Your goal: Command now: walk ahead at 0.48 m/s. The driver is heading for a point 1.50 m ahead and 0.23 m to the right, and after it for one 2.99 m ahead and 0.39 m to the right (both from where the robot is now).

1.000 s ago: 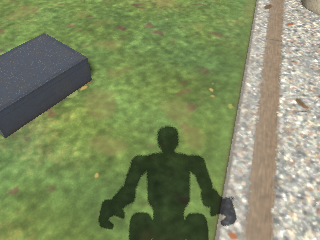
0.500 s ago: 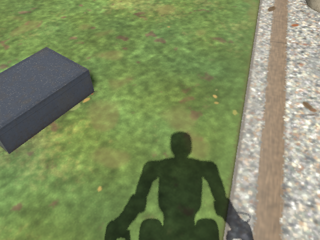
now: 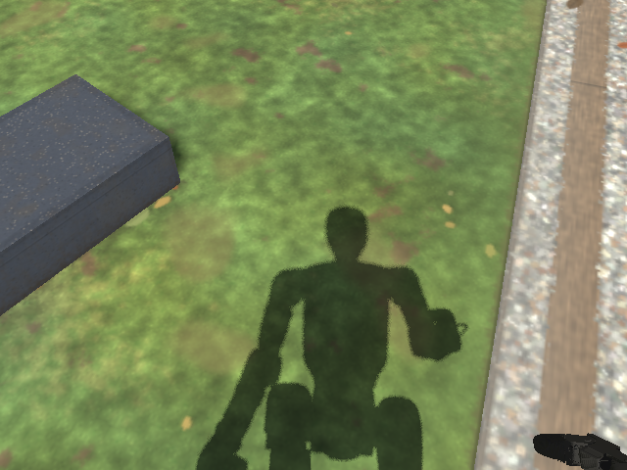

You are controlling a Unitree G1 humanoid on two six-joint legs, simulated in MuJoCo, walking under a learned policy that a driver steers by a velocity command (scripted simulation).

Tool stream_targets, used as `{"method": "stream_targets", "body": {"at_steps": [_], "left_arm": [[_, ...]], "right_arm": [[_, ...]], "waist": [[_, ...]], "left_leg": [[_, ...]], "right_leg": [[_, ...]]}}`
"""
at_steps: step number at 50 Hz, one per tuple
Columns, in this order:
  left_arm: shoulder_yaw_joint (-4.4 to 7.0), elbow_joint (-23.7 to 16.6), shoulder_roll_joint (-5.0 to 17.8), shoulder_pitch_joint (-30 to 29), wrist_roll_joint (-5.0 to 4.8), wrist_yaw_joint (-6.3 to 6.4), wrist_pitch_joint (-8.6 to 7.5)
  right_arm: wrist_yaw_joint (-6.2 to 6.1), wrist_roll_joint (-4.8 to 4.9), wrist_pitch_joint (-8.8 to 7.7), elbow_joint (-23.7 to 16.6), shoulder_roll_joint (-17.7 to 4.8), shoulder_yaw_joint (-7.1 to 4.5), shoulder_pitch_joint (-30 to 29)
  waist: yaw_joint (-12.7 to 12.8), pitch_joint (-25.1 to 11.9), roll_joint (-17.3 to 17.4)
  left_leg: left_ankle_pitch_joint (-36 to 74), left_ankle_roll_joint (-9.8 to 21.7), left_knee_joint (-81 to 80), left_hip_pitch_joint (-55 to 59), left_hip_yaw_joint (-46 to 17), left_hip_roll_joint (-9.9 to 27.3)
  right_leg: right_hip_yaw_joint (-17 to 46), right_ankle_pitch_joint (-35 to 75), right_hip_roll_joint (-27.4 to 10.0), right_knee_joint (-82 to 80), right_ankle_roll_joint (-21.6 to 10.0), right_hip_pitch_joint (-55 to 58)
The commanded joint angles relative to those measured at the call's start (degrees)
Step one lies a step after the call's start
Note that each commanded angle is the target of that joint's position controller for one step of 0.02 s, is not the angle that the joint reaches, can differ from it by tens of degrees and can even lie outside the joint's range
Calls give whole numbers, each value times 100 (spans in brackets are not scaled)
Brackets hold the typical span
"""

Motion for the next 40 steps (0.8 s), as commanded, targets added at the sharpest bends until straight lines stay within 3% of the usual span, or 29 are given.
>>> {"method": "stream_targets", "body": {"at_steps": [1, 2, 4, 6, 10, 14, 17, 20, 21, 22, 23, 24, 25, 26, 27, 28, 29, 30, 32, 36, 40], "left_arm": [[157, -710, 860, -467, -234, -44, -359], [178, -741, 787, -633, -171, 1, -353], [200, -675, 546, -355, -58, 40, -194], [192, -725, 400, -374, -29, 58, -73], [223, -1137, 501, -1330, 71, 58, -66], [133, -1400, 334, -2231, 33, -45, -157], [102, -1600, 373, -2683, -17, -141, -179], [137, -1754, 551, -2752, -26, -238, -216], [175, -1733, 650, -2561, -33, -252, -228], [257, -1623, 799, -2083, -32, -247, -237], [409, -1329, 1074, -1117, -24, -208, -233], [532, -1125, 1532, -54, 43, -152, -209], [589, -969, 1822, 184, 45, -200, -176], [412, -1054, 1187, 53, 11, -210, -191], [341, -1157, 978, -441, 23, -186, -212], [304, -1260, 888, -893, 60, -180, -222], [273, -1293, 752, -1147, 98, -188, -232], [236, -1287, 642, -1239, 154, -195, -251], [238, -1213, 628, -1185, 117, -207, -281], [303, -1039, 857, -875, 84, -98, -262], [301, -908, 901, -592, 38, -19, -202]], "right_arm": [[-34, -14, -3, 232, -824, -222, 1413], [0, -68, -48, 217, -667, -174, 1069], [41, -135, -115, 252, -473, -125, 799], [32, -98, -155, 383, -534, -131, 922], [-136, -99, -140, 589, -815, -182, 1384], [-227, -27, -86, 747, -962, -196, 1845], [-243, 24, -4, 931, -990, -210, 2213], [-266, 32, 115, 1002, -1068, -257, 2279], [-272, 26, 152, 987, -1115, -273, 2211], [-273, 16, 191, 956, -1141, -275, 2085], [-275, -22, 225, 920, -1003, -218, 2068], [-283, -148, 219, 767, -753, -97, 2210], [-201, -98, 81, 786, 26, 110, 2960], [-183, 50, -53, 834, -677, -33, 2523], [-166, 187, -144, 655, -953, -112, 1956], [-205, 163, -171, 609, -915, -104, 1676], [-232, 63, -152, 600, -867, -137, 1534], [-230, 31, -89, 617, -783, -149, 1630], [-233, 17, 40, 656, -552, -127, 1751], [-248, -72, 122, 408, -502, -123, 1073], [-179, -50, 55, 206, -360, -65, 300]], "waist": [[-778, -934, 650], [-563, -516, 287], [-193, -400, 497], [-99, -257, 471], [-282, 45, 291], [-608, 103, 244], [-745, 184, 244], [-616, 95, 324], [-480, -38, 411], [-181, -343, 476], [242, -955, 404], [519, -1896, -282], [61, -2529, -1865], [301, -2246, -1133], [234, -1437, -848], [58, -1021, -345], [-84, -704, -197], [-263, -665, -319], [-395, -578, -341], [-315, -234, -198], [-87, -54, -265]], "left_leg": [[-1486, 1114, -2021, 3442, -3289, 1965], [-795, 1017, -2210, 2558, -2612, 1731], [-225, 909, -2498, 1688, -1853, 1369], [42, 1007, -2721, 1310, -1500, 1301], [399, 1027, -2919, 1483, -1142, 1241], [541, 816, -2895, 1676, -704, 1072], [597, 791, -2654, 2361, -738, 1314], [1134, 661, -2205, 3058, -851, 1621], [1721, 598, -1943, 3177, -839, 1639], [2711, 502, -1342, 3177, -706, 1515], [3166, 345, -199, 2834, -469, 1192], [1639, 141, 1676, 1649, -184, 806], [-2249, -192, 3482, -626, -394, -297], [-2556, -83, 4114, -1271, -1135, -31], [-2028, 17, 4155, -1607, -1025, 255], [-1478, 6, 3915, -1412, -854, 569], [-1146, -39, 3575, -1209, -809, 750], [-921, -59, 3381, -848, -848, 900], [-779, -141, 3058, -643, -782, 964], [97, -373, 1970, -1237, -695, 1024], [1249, -397, 513, -972, -451, 799]], "right_leg": [[288, 350, -296, 2550, -257, -3601], [184, 780, -530, 2167, -244, -3371], [229, 1156, -801, 1673, -202, -2672], [135, 1257, -864, 1342, -98, -2645], [64, 2467, -910, -29, 144, -3405], [-259, 3508, -583, -1543, 171, -3032], [-213, 3380, -490, -2024, 101, -3193], [-180, 2699, -402, -2301, -116, -3158], [-265, 2440, -300, -2339, -198, -2838], [-445, 2312, -108, -2437, -321, -2130], [-522, 2383, -11, -2434, -507, -803], [716, 2466, -1090, -2239, -888, 1001], [3520, 1081, -2185, -3048, -1784, 2746], [3748, 490, -2043, -3476, -1568, 2591], [2865, 844, -1883, -3554, -1319, 1873], [2219, 1592, -1689, -3681, -1222, 1070], [1747, 2163, -1504, -3837, -1190, 430], [1434, 2447, -1359, -3991, -1141, 55], [1063, 2733, -1239, -4265, -1207, -266], [587, 3101, -1195, -4565, -1253, -297], [53, 2970, -917, -4657, -1025, -305]]}}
